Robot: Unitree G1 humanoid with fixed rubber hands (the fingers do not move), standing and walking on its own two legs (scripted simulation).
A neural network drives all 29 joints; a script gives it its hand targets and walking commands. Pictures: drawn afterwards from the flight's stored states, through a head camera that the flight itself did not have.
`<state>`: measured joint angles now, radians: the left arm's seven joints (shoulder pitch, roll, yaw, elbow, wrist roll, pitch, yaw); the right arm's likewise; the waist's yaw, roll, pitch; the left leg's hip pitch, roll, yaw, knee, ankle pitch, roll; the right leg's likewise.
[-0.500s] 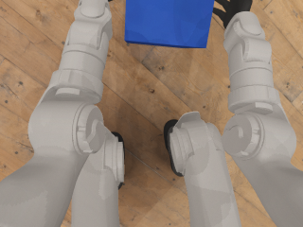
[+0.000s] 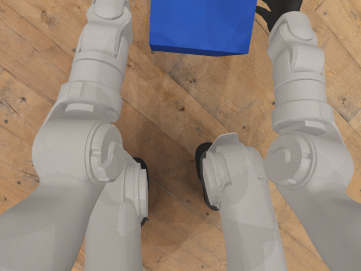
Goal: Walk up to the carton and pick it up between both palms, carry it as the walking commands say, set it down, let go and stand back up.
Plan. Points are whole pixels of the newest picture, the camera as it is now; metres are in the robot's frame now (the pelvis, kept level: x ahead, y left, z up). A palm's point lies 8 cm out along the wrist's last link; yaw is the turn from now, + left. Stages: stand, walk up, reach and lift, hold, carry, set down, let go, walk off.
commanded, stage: set down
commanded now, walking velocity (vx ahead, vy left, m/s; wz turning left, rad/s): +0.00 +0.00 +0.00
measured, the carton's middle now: out of the picture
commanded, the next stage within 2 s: none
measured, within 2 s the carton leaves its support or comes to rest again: rests again in 0.38 s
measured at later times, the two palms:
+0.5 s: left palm (102, 12) +0.54 +0.08 -0.20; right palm (272, 36) +0.48 -0.21 -0.20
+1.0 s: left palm out of the picture +0.56 +0.09 -0.10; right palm (308, 14) +0.50 -0.22 -0.11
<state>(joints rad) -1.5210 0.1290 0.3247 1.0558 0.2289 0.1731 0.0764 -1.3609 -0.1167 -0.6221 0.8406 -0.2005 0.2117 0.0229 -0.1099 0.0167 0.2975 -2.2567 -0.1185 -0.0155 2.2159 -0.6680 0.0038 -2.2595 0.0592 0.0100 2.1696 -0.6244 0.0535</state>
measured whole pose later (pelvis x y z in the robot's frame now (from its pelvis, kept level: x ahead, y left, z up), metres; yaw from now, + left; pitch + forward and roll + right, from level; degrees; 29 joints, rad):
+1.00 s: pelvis -0.02 +0.00 +0.03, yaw +0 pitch +40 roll -2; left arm -1.51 0.32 0.07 1.14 -0.09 0.14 0.13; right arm -1.32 -0.21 -0.30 0.96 0.08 0.10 -0.14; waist -0.11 0.05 0.23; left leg -2.18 -0.10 -0.02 2.08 -0.60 -0.01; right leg -2.19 0.07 0.02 2.04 -0.55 0.05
